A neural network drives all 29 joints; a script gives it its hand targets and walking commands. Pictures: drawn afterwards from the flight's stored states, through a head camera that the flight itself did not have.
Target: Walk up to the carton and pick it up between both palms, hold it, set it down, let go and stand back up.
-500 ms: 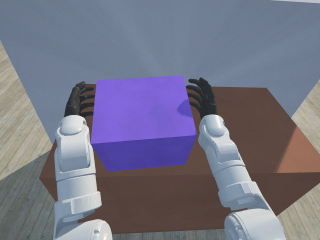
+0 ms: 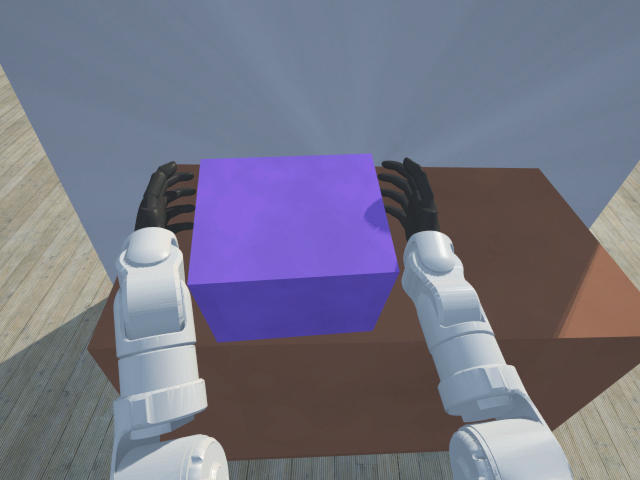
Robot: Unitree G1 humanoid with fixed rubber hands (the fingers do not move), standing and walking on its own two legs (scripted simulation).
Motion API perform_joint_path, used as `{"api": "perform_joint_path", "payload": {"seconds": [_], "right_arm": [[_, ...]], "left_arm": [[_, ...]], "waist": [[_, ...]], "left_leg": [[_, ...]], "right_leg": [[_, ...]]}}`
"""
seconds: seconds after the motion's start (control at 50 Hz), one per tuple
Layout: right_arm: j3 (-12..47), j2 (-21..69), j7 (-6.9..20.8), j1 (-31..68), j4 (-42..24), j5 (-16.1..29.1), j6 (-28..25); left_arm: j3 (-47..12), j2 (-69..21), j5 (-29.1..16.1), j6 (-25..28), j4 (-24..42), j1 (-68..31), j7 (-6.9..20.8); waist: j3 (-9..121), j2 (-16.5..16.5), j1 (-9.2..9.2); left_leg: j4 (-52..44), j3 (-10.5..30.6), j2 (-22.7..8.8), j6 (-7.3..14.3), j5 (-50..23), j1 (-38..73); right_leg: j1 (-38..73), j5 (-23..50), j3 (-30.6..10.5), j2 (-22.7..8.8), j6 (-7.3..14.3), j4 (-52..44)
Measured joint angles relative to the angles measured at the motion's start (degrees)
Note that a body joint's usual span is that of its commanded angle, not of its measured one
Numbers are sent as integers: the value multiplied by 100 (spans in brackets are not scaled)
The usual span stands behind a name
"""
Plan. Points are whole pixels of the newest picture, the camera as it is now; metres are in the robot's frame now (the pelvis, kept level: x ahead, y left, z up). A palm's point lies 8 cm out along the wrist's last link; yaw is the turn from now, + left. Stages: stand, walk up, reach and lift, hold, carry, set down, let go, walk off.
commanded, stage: set down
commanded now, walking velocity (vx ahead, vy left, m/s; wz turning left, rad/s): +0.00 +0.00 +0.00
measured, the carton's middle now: (292, 250) +0.39 +0.00 +0.10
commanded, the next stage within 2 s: none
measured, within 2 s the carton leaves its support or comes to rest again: neither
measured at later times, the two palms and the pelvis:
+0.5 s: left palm (157, 241) +0.37 +0.16 +0.14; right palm (403, 204) +0.39 -0.14 +0.16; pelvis +0.03 -0.01 +0.00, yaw +2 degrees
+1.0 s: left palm (169, 262) +0.36 +0.16 +0.11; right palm (404, 221) +0.39 -0.15 +0.13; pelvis +0.03 -0.02 +0.00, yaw +1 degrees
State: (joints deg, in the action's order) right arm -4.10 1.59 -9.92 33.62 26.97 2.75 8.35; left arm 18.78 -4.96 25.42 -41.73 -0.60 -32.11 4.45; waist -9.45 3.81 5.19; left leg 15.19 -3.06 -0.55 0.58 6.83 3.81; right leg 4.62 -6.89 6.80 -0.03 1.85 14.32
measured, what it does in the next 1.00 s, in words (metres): stands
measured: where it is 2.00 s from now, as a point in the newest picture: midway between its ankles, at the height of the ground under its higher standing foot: outside the picture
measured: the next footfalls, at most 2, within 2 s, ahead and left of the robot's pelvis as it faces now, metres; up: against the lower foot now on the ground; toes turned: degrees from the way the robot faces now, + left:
none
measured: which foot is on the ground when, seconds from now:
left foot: down 0.00-1.00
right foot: down 0.00-1.00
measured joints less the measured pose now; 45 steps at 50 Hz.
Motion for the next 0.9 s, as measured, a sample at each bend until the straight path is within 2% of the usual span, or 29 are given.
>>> {"api": "perform_joint_path", "payload": {"seconds": [0.22,0.48,0.62,0.72,0.82,0.9], "right_arm": [[-153,11,151,172,143,-73,-251],[-358,202,342,-152,386,-572,-1273],[-2,38,208,-600,278,-294,-1759],[228,-162,138,-727,102,-46,-1952],[355,-267,118,-577,222,47,-1849],[283,-204,143,-417,497,-58,-1740]], "left_arm": [[-124,84,-41,194,-34,72,-80],[-45,-79,-25,1136,-475,615,-55],[-305,-159,-239,1483,-266,1081,-333],[-447,-243,-337,1625,-32,1236,-499],[-346,-318,-240,1512,-10,1184,-486],[-169,-333,-151,1415,-208,1057,-394]], "waist": [[274,80,-165],[327,-30,-188],[137,-18,-80],[217,-43,-70],[295,-71,-117],[294,-58,-196]], "left_leg": [[65,-9,-46,-57,87,-106],[52,165,-16,-101,260,37],[147,214,-67,-146,346,-137],[189,184,-112,-169,373,-284],[123,130,-124,-173,326,-259],[40,108,-105,-168,243,-217]], "right_leg": [[-128,-114,6,35,48,108],[88,-365,198,7,53,95],[6,-384,250,62,78,25],[-131,-363,212,107,99,6],[-162,-334,153,119,112,14],[-185,-315,133,98,116,60]]}}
